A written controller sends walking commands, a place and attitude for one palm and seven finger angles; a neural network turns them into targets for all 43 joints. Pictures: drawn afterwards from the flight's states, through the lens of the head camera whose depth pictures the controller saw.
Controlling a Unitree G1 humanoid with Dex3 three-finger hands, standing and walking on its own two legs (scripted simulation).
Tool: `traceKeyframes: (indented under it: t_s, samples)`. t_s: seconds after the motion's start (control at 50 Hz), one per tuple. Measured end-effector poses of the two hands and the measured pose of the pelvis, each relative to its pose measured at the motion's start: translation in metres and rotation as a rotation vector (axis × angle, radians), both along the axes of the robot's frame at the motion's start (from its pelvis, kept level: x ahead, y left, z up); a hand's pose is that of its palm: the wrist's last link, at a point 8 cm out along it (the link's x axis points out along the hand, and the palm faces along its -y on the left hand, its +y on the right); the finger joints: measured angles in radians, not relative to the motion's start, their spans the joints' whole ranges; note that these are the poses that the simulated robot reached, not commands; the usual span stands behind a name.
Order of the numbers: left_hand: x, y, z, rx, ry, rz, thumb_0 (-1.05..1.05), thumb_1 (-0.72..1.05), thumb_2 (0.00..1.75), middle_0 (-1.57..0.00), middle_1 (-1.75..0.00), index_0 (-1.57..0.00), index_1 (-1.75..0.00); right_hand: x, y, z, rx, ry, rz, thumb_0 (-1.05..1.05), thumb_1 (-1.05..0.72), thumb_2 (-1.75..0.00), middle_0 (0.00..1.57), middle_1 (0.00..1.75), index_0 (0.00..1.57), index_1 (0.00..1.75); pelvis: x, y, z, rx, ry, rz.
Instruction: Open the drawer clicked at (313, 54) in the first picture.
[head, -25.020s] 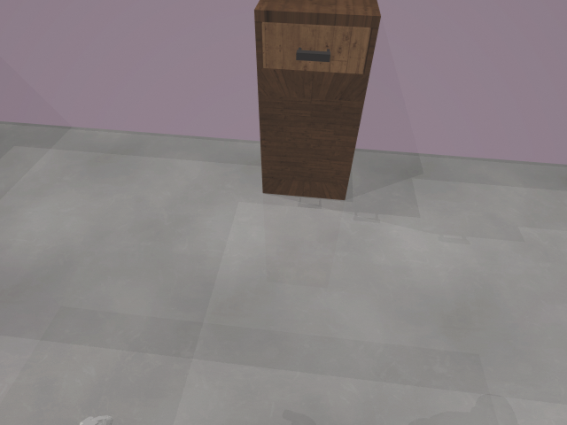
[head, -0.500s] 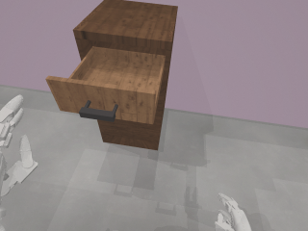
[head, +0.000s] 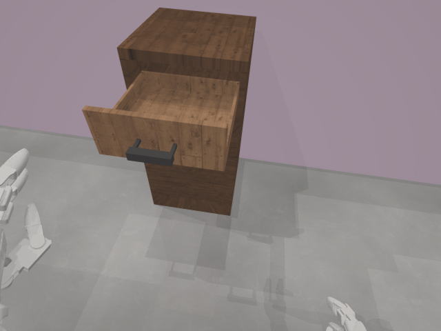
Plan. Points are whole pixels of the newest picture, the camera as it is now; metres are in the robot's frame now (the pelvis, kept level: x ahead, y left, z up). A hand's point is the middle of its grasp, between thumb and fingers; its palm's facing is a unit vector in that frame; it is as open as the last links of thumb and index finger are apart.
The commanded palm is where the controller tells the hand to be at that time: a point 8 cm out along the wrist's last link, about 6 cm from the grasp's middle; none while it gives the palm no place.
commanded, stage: stop stepping back and stand still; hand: left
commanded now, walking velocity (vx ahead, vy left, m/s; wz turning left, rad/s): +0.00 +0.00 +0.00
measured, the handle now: (153, 150) +0.56 +0.20 -0.02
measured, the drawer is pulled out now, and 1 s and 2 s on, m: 0.30 0.30 0.30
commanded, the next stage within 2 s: let the arm hang, fingers relaxed in 0.10 s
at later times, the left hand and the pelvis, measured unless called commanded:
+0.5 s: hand out of the picture +0.07 +0.18 -0.17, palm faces -0.02 -0.98 -0.19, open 7.4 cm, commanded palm none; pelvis +0.01 +0.00 +0.00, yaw +1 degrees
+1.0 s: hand out of the picture +0.04 +0.20 -0.17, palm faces +0.03 -0.97 -0.22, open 7.4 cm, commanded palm none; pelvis +0.03 +0.02 +0.01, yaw +1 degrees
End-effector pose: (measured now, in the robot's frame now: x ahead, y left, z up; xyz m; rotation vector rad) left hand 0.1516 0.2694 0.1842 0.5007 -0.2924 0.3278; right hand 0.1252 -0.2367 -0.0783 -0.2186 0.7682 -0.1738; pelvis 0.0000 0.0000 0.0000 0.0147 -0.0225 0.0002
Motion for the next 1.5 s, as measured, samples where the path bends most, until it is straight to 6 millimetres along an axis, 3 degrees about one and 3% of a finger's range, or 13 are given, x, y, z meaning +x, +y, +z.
traceKeyframes:
  t_s: [0.12, 0.22, 0.26, 0.3, 0.34, 0.42, 0.5, 0.64, 0.76, 0.84, 0.96, 1.16, 1.5]
  samples:
    - [0.003, 0.002, 0.003, 0.058, 0.014, 0.001, 0.01, 0.88, 0.90, -0.21, -0.30, -0.21, -0.30, 0.005, 0.004, -0.002, 0.026, -0.023, -0.001, 0.01, -0.90, -0.90, 0.20, 0.30, 0.21, 0.30, 0.003, -0.004, -0.003, 0.005, -0.007, 0.006]
    - [0.011, 0.003, -0.010, 0.041, 0.060, 0.012, 0.01, 0.89, 0.90, -0.21, -0.30, -0.21, -0.30, 0.015, 0.000, -0.009, 0.030, 0.005, 0.038, 0.01, -0.90, -0.90, 0.20, 0.30, 0.21, 0.30, 0.008, -0.003, -0.003, -0.008, 0.015, 0.022]
    - [0.026, 0.013, -0.052, -0.001, 0.230, 0.019, 0.01, 0.89, 0.90, -0.20, -0.30, -0.20, -0.30, 0.016, -0.005, -0.022, 0.035, 0.060, 0.072, 0.01, -0.90, -0.90, 0.20, 0.30, 0.21, 0.30, 0.008, 0.001, -0.006, -0.019, 0.027, 0.052]
    - [0.035, 0.023, -0.115, -0.102, 0.471, 0.067, 0.00, 0.89, 0.90, -0.20, -0.30, -0.20, -0.30, 0.012, -0.009, -0.036, 0.030, 0.135, 0.078, 0.01, -0.90, -0.90, 0.20, 0.30, 0.21, 0.30, 0.008, 0.004, -0.010, -0.017, 0.033, 0.068]
    - [0.029, 0.025, -0.181, -0.211, 0.730, 0.122, 0.00, 0.90, 0.90, -0.20, -0.30, -0.20, -0.30, 0.002, -0.012, -0.045, 0.024, 0.198, 0.066, 0.01, -0.90, -0.90, 0.20, 0.30, 0.21, 0.30, 0.008, 0.005, -0.012, -0.006, 0.028, 0.061]
    - [-0.021, -0.004, -0.281, -0.364, 1.189, 0.151, 0.01, 0.90, 0.90, -0.19, -0.30, -0.19, -0.30, -0.028, -0.016, -0.050, 0.019, 0.306, 0.006, 0.01, -0.91, -0.90, 0.20, 0.30, 0.20, 0.30, 0.010, 0.003, -0.011, 0.003, 0.007, 0.030]
    - [-0.086, -0.042, -0.325, -0.492, 1.479, 0.152, 0.01, 0.92, 0.90, -0.20, -0.30, -0.20, -0.30, -0.069, -0.013, -0.049, 0.018, 0.453, -0.053, 0.01, -0.91, -0.90, 0.20, 0.30, 0.20, 0.30, 0.013, 0.001, -0.004, -0.004, -0.004, 0.021]
    - [-0.158, -0.031, -0.328, -0.557, 1.672, 0.300, 0.01, 0.97, 0.90, -0.20, -0.30, -0.20, -0.30, -0.137, 0.010, -0.048, 0.053, 0.723, -0.085, 0.01, -0.91, -0.90, 0.20, 0.30, 0.20, 0.30, 0.018, 0.003, 0.005, -0.017, 0.003, 0.030]
    - [-0.176, -0.020, -0.320, -0.545, 1.736, 0.363, 0.01, 0.93, 0.90, -0.20, -0.30, -0.20, -0.30, -0.160, 0.036, -0.052, 0.112, 0.801, -0.110, 0.01, -0.91, -0.90, 0.20, 0.30, 0.20, 0.30, 0.025, 0.010, 0.007, -0.017, 0.003, 0.026]
    - [-0.165, -0.016, -0.318, -0.530, 1.722, 0.359, 0.01, 0.92, 0.90, -0.20, -0.30, -0.20, -0.30, -0.157, 0.051, -0.056, 0.145, 0.792, -0.116, 0.00, -0.91, -0.90, 0.20, 0.30, 0.20, 0.30, 0.028, 0.015, 0.008, -0.015, -0.001, 0.020]
    - [-0.127, -0.018, -0.320, -0.522, 1.644, 0.308, 0.01, 0.91, 0.90, -0.19, -0.30, -0.20, -0.30, -0.136, 0.063, -0.062, 0.171, 0.730, -0.112, 0.00, -0.91, -0.90, 0.20, 0.30, 0.20, 0.30, 0.033, 0.019, 0.008, -0.012, -0.006, 0.015]
    - [-0.076, -0.019, -0.318, -0.504, 1.533, 0.241, 0.01, 0.92, 0.90, -0.20, -0.30, -0.20, -0.30, -0.097, 0.054, -0.062, 0.148, 0.626, -0.109, 0.00, -0.91, -0.90, 0.20, 0.30, 0.20, 0.30, 0.041, 0.020, 0.008, -0.011, -0.010, 0.007]
    - [-0.073, -0.008, -0.316, -0.480, 1.563, 0.267, 0.01, 0.90, 0.90, -0.20, -0.30, -0.20, -0.30, -0.078, 0.014, -0.054, 0.062, 0.628, -0.115, 0.00, -0.91, -0.90, 0.20, 0.30, 0.20, 0.30, 0.049, 0.015, 0.010, -0.014, -0.009, 0.006]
